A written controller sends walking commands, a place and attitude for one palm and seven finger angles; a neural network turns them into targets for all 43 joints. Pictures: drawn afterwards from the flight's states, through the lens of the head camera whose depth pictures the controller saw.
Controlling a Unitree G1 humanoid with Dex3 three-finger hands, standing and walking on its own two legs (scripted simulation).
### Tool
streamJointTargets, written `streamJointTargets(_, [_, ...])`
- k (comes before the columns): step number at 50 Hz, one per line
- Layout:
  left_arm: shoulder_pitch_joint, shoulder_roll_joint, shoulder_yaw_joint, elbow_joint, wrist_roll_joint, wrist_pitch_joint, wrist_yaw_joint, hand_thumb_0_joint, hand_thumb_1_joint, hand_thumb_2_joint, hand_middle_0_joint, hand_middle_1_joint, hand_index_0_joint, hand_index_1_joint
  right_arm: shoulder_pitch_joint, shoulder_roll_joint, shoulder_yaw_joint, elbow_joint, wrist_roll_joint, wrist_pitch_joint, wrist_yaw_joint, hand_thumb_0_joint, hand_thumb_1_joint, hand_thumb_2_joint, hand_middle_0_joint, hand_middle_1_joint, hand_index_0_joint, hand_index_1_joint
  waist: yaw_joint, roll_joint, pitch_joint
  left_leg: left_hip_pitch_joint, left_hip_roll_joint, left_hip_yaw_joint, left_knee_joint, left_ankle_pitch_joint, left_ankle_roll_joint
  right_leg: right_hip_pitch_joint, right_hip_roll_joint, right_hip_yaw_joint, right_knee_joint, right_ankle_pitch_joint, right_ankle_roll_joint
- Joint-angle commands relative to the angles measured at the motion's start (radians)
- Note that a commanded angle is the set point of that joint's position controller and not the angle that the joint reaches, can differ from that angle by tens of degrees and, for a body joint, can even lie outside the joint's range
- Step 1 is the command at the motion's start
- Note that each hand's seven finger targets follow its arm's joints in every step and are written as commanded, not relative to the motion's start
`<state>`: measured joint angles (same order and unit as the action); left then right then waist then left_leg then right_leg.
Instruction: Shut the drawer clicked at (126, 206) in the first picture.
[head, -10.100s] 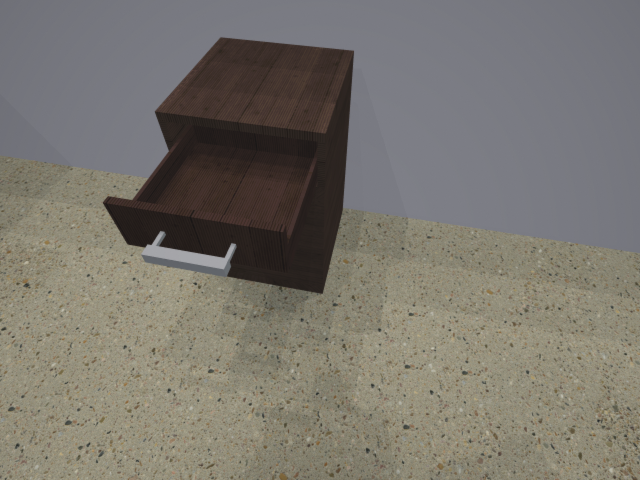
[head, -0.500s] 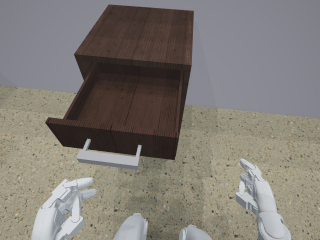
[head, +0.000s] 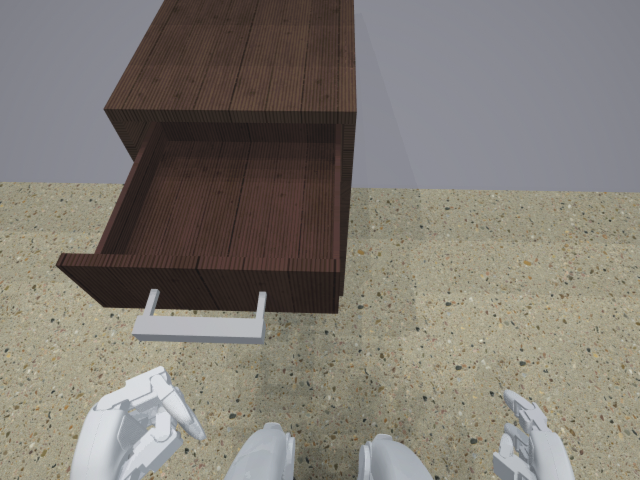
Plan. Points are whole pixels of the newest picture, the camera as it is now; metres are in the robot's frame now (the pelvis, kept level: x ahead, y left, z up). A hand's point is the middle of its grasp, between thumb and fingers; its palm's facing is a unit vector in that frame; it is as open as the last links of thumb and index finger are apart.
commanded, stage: raise the hand and make a fist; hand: left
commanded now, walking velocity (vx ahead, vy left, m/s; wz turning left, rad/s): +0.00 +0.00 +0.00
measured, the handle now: (204, 313) +0.34 +0.19 -0.06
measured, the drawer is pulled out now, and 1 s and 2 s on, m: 0.30 0.30 0.30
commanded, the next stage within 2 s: bring the fist close to the handle in 0.84 s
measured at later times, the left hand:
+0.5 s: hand (175, 442) +0.17 +0.15 +0.05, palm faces +0.02 -1.00 +0.05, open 3.2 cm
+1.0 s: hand (175, 442) +0.17 +0.15 +0.05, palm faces +0.01 -1.00 +0.05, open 3.2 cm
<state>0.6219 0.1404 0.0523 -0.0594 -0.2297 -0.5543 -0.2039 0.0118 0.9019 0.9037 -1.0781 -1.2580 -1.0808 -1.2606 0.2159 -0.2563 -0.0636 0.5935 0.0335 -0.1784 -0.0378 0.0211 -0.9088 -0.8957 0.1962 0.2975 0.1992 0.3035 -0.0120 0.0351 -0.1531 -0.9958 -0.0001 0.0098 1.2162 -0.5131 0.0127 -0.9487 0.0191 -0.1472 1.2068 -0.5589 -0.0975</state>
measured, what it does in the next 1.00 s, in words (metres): stands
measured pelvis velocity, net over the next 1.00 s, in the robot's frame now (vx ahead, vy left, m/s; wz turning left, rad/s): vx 0.01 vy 0.05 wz -0.01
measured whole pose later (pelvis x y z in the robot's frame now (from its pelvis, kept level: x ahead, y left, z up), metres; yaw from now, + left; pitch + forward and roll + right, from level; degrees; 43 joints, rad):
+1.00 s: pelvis +0.01 +0.05 -0.01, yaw -1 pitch +18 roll -4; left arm 0.77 0.09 -0.19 -0.30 -0.06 -0.49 -0.02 0.01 0.90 0.90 -1.39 -1.60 -1.40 -1.60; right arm 0.21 -0.20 0.01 0.39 0.01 -0.10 0.02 0.02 -0.91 -0.90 0.20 0.30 0.20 0.30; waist 0.01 0.05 -0.20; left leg -1.06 -0.02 0.02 1.30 -0.57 0.08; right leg -0.99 0.00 -0.13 1.25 -0.58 -0.04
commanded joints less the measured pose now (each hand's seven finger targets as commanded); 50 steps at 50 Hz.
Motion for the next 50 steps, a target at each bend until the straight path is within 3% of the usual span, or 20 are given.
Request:
streamJointTargets(1, [0.009, 0.095, 0.013, -0.242, -0.014, -0.077, -0.035, 0.000, 0.900, 0.900, -1.280, -1.470, -1.280, -1.470, -0.090, -0.084, -0.020, -0.213, -0.002, -0.095, -0.015, 0.000, -0.900, -0.900, 0.200, 0.300, 0.200, 0.300, -0.003, -0.063, -0.231, 0.041, -0.003, -0.050, -0.077, 0.157, 0.035, 0.219, -0.056, 0.249, -0.248, 0.152, 0.090])
streamJointTargets(5, [0.019, 0.096, 0.017, -0.342, 0.025, -0.087, 0.077, 0.000, 0.900, 0.900, -1.360, -1.557, -1.360, -1.557, -0.082, -0.066, -0.019, -0.233, -0.018, -0.087, -0.002, 0.000, -0.900, -0.900, 0.200, 0.300, 0.200, 0.300, 0.030, 0.022, -0.274, 0.122, -0.001, -0.053, -0.117, 0.201, 0.033, 0.175, -0.021, 0.170, -0.195, 0.155, 0.056])
streamJointTargets(6, [0.041, 0.047, -0.023, -0.332, 0.034, -0.080, 0.099, 0.000, 0.900, 0.900, -1.380, -1.578, -1.380, -1.578, -0.083, -0.060, -0.015, -0.246, -0.022, -0.084, 0.005, 0.000, -0.900, -0.900, 0.200, 0.300, 0.200, 0.300, 0.021, 0.007, -0.256, 0.135, -0.002, -0.058, -0.126, 0.202, 0.032, 0.156, -0.018, 0.153, -0.190, 0.163, 0.057])
streamJointTargets(7, [0.064, 0.035, -0.034, -0.320, 0.043, -0.069, 0.116, 0.000, 0.900, 0.900, -1.400, -1.600, -1.400, -1.600, -0.088, -0.059, -0.013, -0.254, -0.021, -0.077, 0.013, 0.000, -0.900, -0.900, 0.200, 0.300, 0.200, 0.300, 0.024, 0.014, -0.238, 0.131, -0.003, -0.061, -0.135, 0.190, 0.029, 0.145, -0.017, 0.143, -0.189, 0.150, 0.055])
streamJointTargets(11, [0.100, -0.032, -0.157, -0.272, 0.087, 0.010, 0.112, 0.000, 0.900, 0.900, -1.400, -1.600, -1.400, -1.600, -0.097, -0.073, 0.002, -0.296, -0.015, -0.045, 0.025, 0.000, -0.900, -0.900, 0.200, 0.300, 0.200, 0.300, -0.009, -0.040, -0.165, 0.124, 0.002, -0.076, -0.157, 0.138, 0.032, 0.106, -0.014, 0.125, -0.207, 0.120, 0.061])
streamJointTargets(13, [0.095, -0.028, -0.205, -0.290, 0.108, 0.053, 0.095, 0.000, 0.900, 0.900, -1.400, -1.600, -1.400, -1.600, -0.102, -0.079, 0.012, -0.325, -0.009, -0.029, 0.025, 0.000, -0.900, -0.900, 0.200, 0.300, 0.200, 0.300, -0.013, -0.038, -0.124, 0.111, 0.002, -0.086, -0.176, 0.080, 0.032, 0.093, -0.015, 0.120, -0.220, 0.058, 0.059])
streamJointTargets(16, [0.080, 0.013, -0.185, -0.331, 0.125, 0.084, 0.110, 0.000, 0.900, 0.900, -1.400, -1.600, -1.400, -1.600, -0.099, -0.075, 0.023, -0.351, -0.012, -0.008, 0.018, 0.000, -0.900, -0.900, 0.200, 0.300, 0.200, 0.300, -0.004, -0.052, -0.126, 0.110, 0.001, -0.094, -0.187, 0.045, 0.032, 0.090, -0.012, 0.117, -0.221, 0.016, 0.057])
streamJointTargets(20, [0.083, 0.025, -0.138, -0.395, 0.133, 0.050, 0.182, 0.000, 0.900, 0.900, -1.400, -1.600, -1.400, -1.600, -0.093, -0.053, 0.028, -0.355, -0.026, 0.003, 0.022, 0.000, -0.900, -0.900, 0.200, 0.300, 0.200, 0.300, 0.031, -0.007, -0.173, 0.139, 0.001, -0.102, -0.188, 0.088, 0.020, 0.079, 0.000, 0.094, -0.173, 0.051, 0.046])
streamJointTargets(23, [0.116, -0.029, -0.189, -0.421, 0.140, 0.009, 0.213, 0.000, 0.900, 0.900, -1.400, -1.600, -1.400, -1.600, -0.080, -0.049, 0.029, -0.360, -0.033, -0.001, 0.042, 0.000, -0.900, -0.900, 0.200, 0.300, 0.200, 0.300, 0.027, 0.037, -0.189, 0.177, 0.005, -0.113, -0.185, 0.132, 0.006, 0.043, 0.002, 0.077, -0.144, 0.076, 0.043])
streamJointTargets(27, [0.123, -0.046, -0.254, -0.416, 0.158, -0.003, 0.200, 0.000, 0.900, 0.900, -1.400, -1.600, -1.400, -1.600, -0.075, -0.065, 0.026, -0.357, -0.030, -0.003, 0.051, 0.000, -0.900, -0.900, 0.200, 0.300, 0.200, 0.300, -0.003, 0.005, -0.174, 0.161, 0.015, -0.136, -0.178, 0.108, 0.004, 0.007, 0.001, 0.071, -0.133, 0.058, 0.047])
streamJointTargets(31, [0.187, -0.016, -0.240, -0.398, 0.171, 0.035, 0.172, 0.000, 0.900, 0.900, -1.400, -1.600, -1.400, -1.600, -0.071, -0.070, 0.019, -0.371, -0.022, 0.018, 0.045, 0.000, -0.900, -0.900, 0.200, 0.300, 0.200, 0.300, 0.008, -0.035, -0.194, 0.140, 0.012, -0.133, -0.182, 0.116, 0.007, 0.047, -0.001, 0.077, -0.133, 0.073, 0.047])
streamJointTargets(35, [0.233, 0.018, -0.177, -0.434, 0.161, 0.062, 0.188, 0.000, 0.900, 0.900, -1.400, -1.600, -1.400, -1.600, -0.077, -0.060, 0.011, -0.378, -0.018, 0.037, 0.039, 0.000, -0.900, -0.900, 0.200, 0.300, 0.200, 0.300, 0.040, -0.018, -0.228, 0.165, 0.009, -0.128, -0.189, 0.190, -0.008, 0.074, 0.004, 0.073, -0.123, 0.117, 0.043])
streamJointTargets(41, [0.248, -0.038, -0.219, -0.472, 0.144, 0.014, 0.210, 0.000, 0.900, 0.900, -1.400, -1.600, -1.400, -1.600, -0.058, -0.052, 0.009, -0.368, -0.026, 0.021, 0.047, 0.000, -0.900, -0.900, 0.200, 0.300, 0.200, 0.300, 0.025, -0.009, -0.220, 0.186, 0.010, -0.125, -0.168, 0.261, -0.011, 0.059, 0.007, 0.066, -0.119, 0.149, 0.046])
streamJointTargets(45, [0.231, -0.037, -0.258, -0.429, 0.163, -0.003, 0.184, 0.000, 0.900, 0.900, -1.400, -1.600, -1.400, -1.600, -0.063, -0.063, 0.010, -0.364, -0.023, 0.017, 0.050, 0.000, -0.900, -0.900, 0.200, 0.300, 0.200, 0.300, -0.001, -0.036, -0.162, 0.137, 0.013, -0.133, -0.155, 0.189, 0.001, 0.023, 0.005, 0.070, -0.120, 0.110, 0.048])
streamJointTargets(46, [0.214, -0.031, -0.265, -0.426, 0.170, -0.003, 0.177, 0.000, 0.900, 0.900, -1.400, -1.600, -1.400, -1.600, -0.061, -0.066, 0.013, -0.367, -0.023, 0.019, 0.050, 0.000, -0.900, -0.900, 0.200, 0.300, 0.200, 0.300, -0.008, -0.015, -0.152, 0.131, 0.013, -0.137, -0.155, 0.157, 0.002, 0.007, 0.003, 0.072, -0.119, 0.088, 0.049])
streamJointTargets(50, [0.176, -0.007, -0.235, -0.363, 0.189, 0.011, 0.181, 0.000, 0.900, 0.900, -1.400, -1.600, -1.400, -1.600, -0.068, -0.063, 0.016, -0.363, -0.026, 0.028, 0.044, 0.000, -0.900, -0.900, 0.200, 0.300, 0.200, 0.300, -0.004, -0.035, -0.156, 0.087, 0.005, -0.135, -0.137, 0.110, 0.004, -0.009, 0.001, 0.080, -0.103, 0.070, 0.046])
